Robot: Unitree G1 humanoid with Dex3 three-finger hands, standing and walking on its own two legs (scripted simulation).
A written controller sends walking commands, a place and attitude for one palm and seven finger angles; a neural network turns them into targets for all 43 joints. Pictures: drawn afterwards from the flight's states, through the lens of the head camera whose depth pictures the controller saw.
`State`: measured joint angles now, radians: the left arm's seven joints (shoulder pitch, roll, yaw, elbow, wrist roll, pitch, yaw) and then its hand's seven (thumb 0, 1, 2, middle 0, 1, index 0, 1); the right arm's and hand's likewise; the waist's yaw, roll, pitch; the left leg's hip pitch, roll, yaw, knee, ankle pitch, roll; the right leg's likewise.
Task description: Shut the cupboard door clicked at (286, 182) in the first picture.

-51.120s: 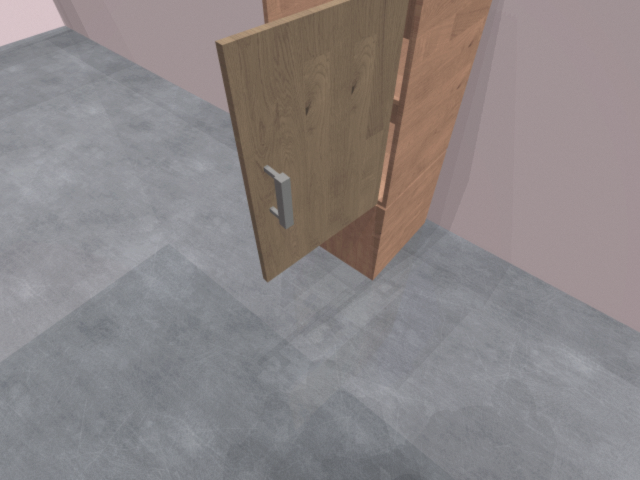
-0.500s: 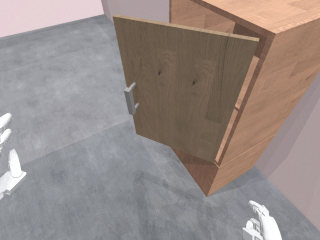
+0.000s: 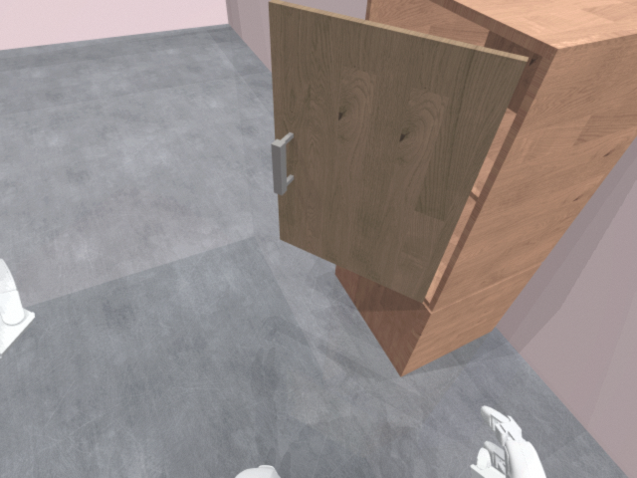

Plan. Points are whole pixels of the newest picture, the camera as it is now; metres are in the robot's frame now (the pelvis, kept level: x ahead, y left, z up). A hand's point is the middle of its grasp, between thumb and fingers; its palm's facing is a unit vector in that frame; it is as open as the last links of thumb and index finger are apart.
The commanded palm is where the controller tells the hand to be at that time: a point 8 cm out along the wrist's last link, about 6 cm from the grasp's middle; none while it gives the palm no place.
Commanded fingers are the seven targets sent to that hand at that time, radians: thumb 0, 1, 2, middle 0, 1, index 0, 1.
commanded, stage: step back with the hand held close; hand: left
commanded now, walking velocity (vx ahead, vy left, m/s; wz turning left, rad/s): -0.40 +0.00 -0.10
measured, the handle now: (284, 163) +0.73 +0.12 -0.03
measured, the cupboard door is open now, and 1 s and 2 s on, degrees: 35 35 35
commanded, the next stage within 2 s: stop stepping back and stand still in 0.46 s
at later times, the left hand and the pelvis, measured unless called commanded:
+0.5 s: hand out of the picture +0.07 +0.28 +0.19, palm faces +0.49 -0.74 -0.45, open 7.4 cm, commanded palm +0.03 +0.30 +0.20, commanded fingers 0.00 0.90 0.90 -0.20 -0.30 -0.20 -0.30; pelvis -0.12 +0.00 -0.01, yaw -1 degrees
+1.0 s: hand out of the picture -0.04 +0.29 +0.21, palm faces +0.41 -0.81 -0.43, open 7.4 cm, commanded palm -0.07 +0.32 +0.20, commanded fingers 0.00 0.90 0.90 -0.20 -0.30 -0.20 -0.30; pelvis -0.24 +0.03 +0.02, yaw -6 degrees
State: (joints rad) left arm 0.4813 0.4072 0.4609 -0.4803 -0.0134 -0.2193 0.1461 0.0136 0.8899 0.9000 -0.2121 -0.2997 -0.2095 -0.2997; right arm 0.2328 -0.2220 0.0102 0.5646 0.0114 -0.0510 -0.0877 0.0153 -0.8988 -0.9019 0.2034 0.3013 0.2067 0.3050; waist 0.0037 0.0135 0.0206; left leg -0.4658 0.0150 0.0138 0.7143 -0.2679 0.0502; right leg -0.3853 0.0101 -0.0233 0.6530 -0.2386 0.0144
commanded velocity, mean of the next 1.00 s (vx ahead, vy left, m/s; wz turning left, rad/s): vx -0.09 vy -0.01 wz -0.07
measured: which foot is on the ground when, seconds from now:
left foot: down 0.00-0.46, up 0.48-0.60, down 0.62-0.86, up 0.88-1.00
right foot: down 0.00-0.22, up 0.24-0.44, down 0.46-1.00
